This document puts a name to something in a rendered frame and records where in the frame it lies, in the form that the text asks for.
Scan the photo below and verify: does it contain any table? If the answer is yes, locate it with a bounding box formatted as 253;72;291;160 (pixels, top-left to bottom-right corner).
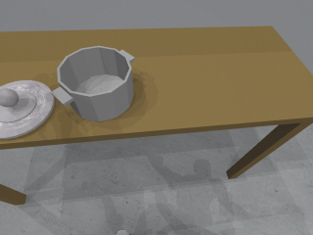
0;25;313;206

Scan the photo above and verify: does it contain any lid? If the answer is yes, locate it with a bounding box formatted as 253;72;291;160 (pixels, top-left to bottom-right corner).
0;80;55;140

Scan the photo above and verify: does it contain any knob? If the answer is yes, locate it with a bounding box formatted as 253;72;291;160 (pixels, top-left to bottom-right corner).
0;88;20;108

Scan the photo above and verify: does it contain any pot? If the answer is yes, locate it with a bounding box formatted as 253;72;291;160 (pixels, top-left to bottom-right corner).
51;46;135;121

